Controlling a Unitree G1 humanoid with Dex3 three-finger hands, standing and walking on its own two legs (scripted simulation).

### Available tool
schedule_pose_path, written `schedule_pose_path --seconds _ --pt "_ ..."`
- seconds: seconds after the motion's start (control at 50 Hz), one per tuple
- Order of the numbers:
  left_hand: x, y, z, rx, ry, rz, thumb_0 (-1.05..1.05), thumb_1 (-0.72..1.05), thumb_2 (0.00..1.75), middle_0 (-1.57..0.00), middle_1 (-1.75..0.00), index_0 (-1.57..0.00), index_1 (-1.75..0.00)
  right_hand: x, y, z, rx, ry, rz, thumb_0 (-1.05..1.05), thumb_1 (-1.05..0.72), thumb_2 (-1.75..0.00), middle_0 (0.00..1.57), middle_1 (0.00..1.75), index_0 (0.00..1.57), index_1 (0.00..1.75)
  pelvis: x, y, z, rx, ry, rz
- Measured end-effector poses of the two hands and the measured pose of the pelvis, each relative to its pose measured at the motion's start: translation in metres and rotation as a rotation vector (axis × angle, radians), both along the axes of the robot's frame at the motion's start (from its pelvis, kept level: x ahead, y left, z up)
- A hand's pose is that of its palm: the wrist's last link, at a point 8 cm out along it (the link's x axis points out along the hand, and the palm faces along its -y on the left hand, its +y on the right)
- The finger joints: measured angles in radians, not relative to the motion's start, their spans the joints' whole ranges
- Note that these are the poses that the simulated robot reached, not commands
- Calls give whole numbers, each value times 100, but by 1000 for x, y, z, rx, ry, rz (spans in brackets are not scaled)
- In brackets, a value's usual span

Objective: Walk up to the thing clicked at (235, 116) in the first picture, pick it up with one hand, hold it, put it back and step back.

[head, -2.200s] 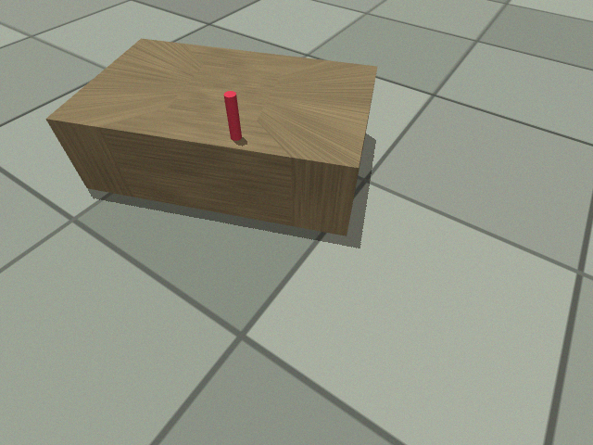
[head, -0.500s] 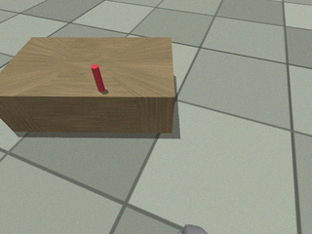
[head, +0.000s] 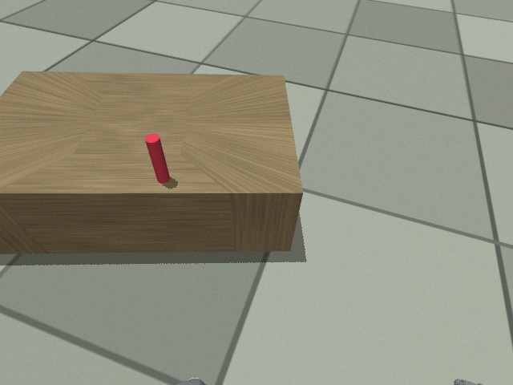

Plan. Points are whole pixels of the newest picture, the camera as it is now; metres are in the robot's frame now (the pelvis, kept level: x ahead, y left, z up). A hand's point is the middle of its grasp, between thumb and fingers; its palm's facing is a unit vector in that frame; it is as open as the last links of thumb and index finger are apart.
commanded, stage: walk up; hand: left
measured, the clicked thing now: (158, 159) +0.82 +0.30 -0.26
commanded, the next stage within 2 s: none
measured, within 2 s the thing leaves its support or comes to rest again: neither
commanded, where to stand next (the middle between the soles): +0.43 +0.14 m, yaw -5 degrees
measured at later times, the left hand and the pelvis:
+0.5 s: hand (55, 323) +0.25 +0.34 -0.09, palm faces -0.04 -0.87 -0.49, open 7.4 cm; pelvis +0.17 +0.05 +0.02, yaw -3 degrees
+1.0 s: hand (46, 247) +0.41 +0.43 -0.12, palm faces -0.15 -0.90 -0.41, open 7.4 cm; pelvis +0.32 +0.16 +0.02, yaw -5 degrees
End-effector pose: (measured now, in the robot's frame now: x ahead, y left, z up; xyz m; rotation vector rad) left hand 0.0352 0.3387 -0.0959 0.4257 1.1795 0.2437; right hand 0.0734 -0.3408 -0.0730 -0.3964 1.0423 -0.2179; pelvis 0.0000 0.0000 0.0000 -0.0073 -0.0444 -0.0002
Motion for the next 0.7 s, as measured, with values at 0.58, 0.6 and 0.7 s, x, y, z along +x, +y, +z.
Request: schedule_pose_path --seconds 0.58,0.6,0.7 --pt "207 62 52 58 -81 -58 1 90 89 -21 -30 -21 -30 186 93 -23 128 55 -10 1 -91 -90 21 30 20 30 191 70 19 -9 -6 -56" --pt "208 71 50 60 -71 -54 1 90 89 -21 -30 -21 -30 195 96 -20 119 51 -5 1 -91 -90 21 30 20 30 197 76 18 -10 -4 -57" --pt "225 121 29 63 -10 -37 1 90 89 -21 -30 -21 -30 238 118 -10 55 21 -1 1 -91 -90 21 30 20 30 233 113 6 -17 10 -62"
